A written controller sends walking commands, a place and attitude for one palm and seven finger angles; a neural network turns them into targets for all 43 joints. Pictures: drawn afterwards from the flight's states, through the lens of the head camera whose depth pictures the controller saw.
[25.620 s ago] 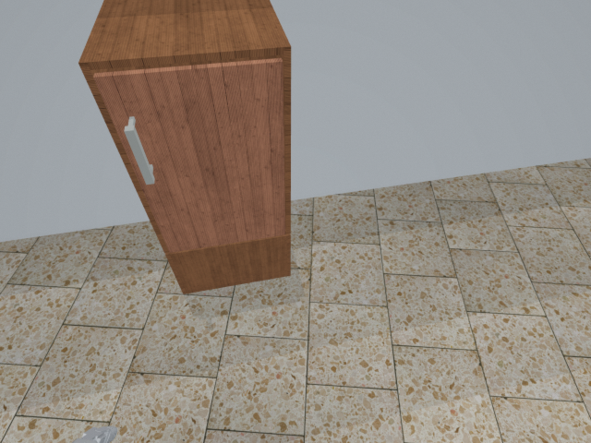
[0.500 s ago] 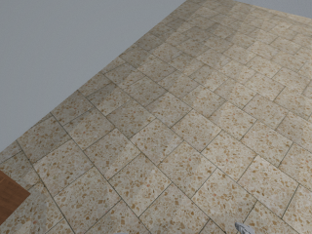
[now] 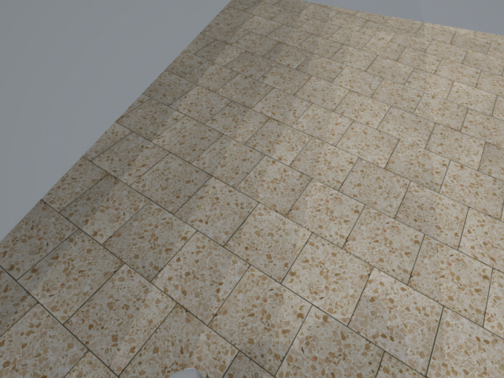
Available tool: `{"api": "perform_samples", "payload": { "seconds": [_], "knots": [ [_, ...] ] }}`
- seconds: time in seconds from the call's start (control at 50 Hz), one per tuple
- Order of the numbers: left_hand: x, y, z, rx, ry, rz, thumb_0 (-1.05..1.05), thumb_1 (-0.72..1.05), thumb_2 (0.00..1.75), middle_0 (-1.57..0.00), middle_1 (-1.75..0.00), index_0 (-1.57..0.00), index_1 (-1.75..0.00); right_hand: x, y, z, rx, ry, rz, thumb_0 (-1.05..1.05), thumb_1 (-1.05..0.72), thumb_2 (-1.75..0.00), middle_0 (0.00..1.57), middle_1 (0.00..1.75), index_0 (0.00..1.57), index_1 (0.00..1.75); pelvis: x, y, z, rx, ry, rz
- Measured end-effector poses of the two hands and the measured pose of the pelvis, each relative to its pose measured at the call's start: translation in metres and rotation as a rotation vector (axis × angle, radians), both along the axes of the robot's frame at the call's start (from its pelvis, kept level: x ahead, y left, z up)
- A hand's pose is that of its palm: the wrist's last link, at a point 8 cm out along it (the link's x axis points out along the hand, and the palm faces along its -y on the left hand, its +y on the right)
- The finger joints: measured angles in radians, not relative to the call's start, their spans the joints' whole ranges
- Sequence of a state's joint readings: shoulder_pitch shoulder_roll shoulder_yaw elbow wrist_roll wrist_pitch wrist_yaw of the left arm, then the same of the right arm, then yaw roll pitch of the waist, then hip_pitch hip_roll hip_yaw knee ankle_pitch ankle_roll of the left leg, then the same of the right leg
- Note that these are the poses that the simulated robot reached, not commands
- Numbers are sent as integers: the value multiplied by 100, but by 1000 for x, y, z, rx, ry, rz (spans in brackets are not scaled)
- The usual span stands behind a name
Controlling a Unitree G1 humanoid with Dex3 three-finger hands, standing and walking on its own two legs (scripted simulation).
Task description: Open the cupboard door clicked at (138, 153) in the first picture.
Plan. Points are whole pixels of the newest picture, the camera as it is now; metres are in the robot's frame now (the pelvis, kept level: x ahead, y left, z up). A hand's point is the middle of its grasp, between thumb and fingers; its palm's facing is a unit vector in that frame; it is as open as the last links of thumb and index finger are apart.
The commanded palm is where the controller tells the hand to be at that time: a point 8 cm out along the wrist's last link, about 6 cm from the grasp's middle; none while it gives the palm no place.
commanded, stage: walk to a spot facing it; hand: left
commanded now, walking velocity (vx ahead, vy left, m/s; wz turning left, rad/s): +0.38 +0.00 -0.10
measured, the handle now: out of the picture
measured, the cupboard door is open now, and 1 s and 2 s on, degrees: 47 47 47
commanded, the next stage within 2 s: turn to face it in 0.44 s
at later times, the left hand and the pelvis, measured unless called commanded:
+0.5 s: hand (187, 310) +0.26 +0.14 -0.17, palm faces +0.07 -0.98 -0.20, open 7.2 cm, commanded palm none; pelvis +0.24 -0.05 +0.00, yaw +1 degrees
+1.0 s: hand (200, 231) +0.44 +0.14 -0.16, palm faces +0.30 -0.92 -0.24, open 7.4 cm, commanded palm none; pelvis +0.40 -0.08 -0.01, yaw +16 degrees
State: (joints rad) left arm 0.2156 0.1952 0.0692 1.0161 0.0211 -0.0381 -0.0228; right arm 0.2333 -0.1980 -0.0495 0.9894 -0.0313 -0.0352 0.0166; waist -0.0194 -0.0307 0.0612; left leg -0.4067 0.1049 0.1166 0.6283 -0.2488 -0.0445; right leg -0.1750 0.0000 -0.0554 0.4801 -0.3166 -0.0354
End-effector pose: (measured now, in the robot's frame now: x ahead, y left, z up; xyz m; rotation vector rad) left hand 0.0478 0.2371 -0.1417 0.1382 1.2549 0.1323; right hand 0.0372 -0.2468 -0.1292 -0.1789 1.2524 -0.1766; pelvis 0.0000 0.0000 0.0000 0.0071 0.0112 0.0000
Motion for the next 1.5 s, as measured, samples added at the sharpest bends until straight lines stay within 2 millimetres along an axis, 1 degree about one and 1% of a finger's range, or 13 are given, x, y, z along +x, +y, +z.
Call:
{"api": "perform_samples", "payload": {
  "seconds": [0.1,0.22,0.28,0.34,0.4,0.5,0.64,0.78,0.9,1.04,1.18,1.34,1.5],
  "knots": [
    [30,7,-17,1,90,-23,0,92,90,-20,-30,-20,-30,55,12,-9,-3,-81,-13,0,-90,-90,20,30,20,30,51,3,-13,1,0,-42],
    [123,-13,4,6,7,-52,1,92,90,-19,-30,-19,-30,54,13,-15,61,84,-49,0,-91,-90,20,30,20,30,104,-14,-2,7,13,-45],
    [173,-29,5,20,-76,-73,1,91,90,-19,-30,-19,-30,54,2,-28,94,180,-78,0,-91,-90,20,30,21,30,136,-30,-10,19,6,-39],
    [203,-40,4,34,-118,-39,0,91,90,-20,-30,-20,-30,72,-14,-34,98,260,-80,0,-91,-90,20,30,21,30,165,-41,-15,9,-4,-17],
    [211,-51,7,28,-83,-2,0,91,90,-20,-30,-20,-30,120,-29,-24,70,239,-64,1,-91,-90,20,30,20,30,194,-46,-6,1,0,5],
    [205,-52,4,24,48,57,-1,94,90,-20,-30,-20,-30,233,-39,-6,39,85,-5,1,-91,-90,20,30,20,30,243,-51,4,9,13,24],
    [203,-48,-23,-24,240,120,0,92,90,-20,-30,-20,-30,381,-26,-10,-10,-130,110,0,-91,-90,20,30,20,30,311,-35,-19,-24,-16,40],
    [293,-43,-12,3,76,178,1,92,90,-20,-30,-19,-30,417,-24,-10,-6,-57,196,0,-90,-90,20,30,20,30,343,-45,-10,-24,-9,126],
    [361,-50,2,69,-123,203,0,91,90,-20,-30,-20,-30,447,-44,-25,27,17,233,0,-90,-90,20,30,21,30,373,-72,-16,1,10,210],
    [372,-60,11,81,-99,284,0,91,90,-20,-30,-20,-30,511,-57,-9,2,4,294,1,-90,-90,20,30,20,30,406,-81,-5,14,14,314],
    [353,-53,-10,38,-39,387,0,91,90,-20,-30,-20,-30,585,-32,-1,-44,-87,447,0,-90,-90,20,30,20,30,430,-67,-15,-1,29,410],
    [359,-44,4,97,-25,487,1,91,90,-20,-30,-20,-30,614,-27,-2,-53,-45,558,0,-90,-90,20,30,20,30,451,-84,-8,-17,23,509],
    [359,-69,20,177,-64,564,0,91,90,-20,-30,-20,-30,659,-30,-23,-8,-1,620,0,-90,-90,20,30,20,30,478,-105,-14,8,13,617]
  ]
}}
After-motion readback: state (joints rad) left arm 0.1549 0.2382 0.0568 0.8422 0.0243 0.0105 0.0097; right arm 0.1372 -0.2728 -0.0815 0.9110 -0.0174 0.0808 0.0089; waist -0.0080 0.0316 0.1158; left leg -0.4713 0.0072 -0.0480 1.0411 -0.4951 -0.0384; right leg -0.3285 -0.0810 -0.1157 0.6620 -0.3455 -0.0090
